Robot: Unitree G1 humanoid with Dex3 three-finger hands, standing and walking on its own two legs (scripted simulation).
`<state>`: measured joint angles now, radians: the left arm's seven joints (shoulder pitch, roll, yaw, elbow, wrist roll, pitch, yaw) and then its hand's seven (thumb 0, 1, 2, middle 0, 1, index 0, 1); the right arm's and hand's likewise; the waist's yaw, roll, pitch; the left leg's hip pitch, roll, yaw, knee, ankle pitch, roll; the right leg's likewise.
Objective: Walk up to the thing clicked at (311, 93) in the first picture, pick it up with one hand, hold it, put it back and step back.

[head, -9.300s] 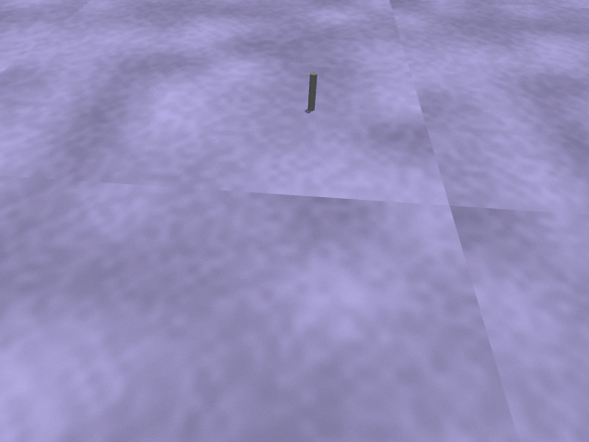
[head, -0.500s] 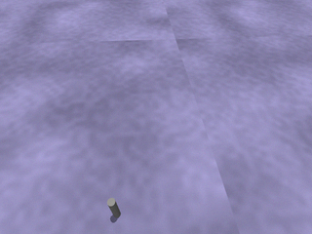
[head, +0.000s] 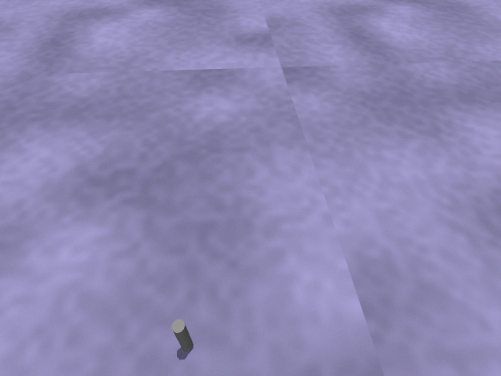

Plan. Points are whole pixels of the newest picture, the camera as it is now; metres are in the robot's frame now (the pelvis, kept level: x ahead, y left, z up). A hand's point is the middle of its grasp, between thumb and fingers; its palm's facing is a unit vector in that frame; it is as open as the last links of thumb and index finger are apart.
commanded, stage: go down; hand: left
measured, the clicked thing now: (183, 336) +0.36 +0.22 -0.67
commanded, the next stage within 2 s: none
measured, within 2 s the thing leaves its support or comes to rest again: neither
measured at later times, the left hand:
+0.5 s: hand out of the picture +0.14 +0.27 -0.17, palm faces +0.05 -0.94 -0.34, open 14.6 cm
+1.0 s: hand out of the picture +0.14 +0.29 -0.19, palm faces +0.08 -0.94 -0.32, open 17.1 cm
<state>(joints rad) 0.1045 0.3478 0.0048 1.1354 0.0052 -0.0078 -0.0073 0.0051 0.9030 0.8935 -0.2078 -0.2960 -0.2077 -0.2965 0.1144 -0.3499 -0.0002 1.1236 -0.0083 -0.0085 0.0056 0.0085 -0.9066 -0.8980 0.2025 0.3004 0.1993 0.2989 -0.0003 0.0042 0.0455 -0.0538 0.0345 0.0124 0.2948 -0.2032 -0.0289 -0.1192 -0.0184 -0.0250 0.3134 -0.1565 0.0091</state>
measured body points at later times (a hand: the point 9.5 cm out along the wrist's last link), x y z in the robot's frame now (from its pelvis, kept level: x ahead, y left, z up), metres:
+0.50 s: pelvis -0.02 +0.01 -0.03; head +0.04 +0.02 +0.41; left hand +0.14 +0.32 -0.15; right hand +0.09 -0.25 -0.15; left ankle -0.03 +0.14 -0.75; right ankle +0.01 -0.12 -0.75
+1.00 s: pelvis +0.00 +0.02 -0.08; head +0.07 +0.04 +0.36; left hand +0.14 +0.34 -0.17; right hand +0.17 -0.22 -0.16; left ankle -0.03 +0.14 -0.75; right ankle +0.01 -0.12 -0.75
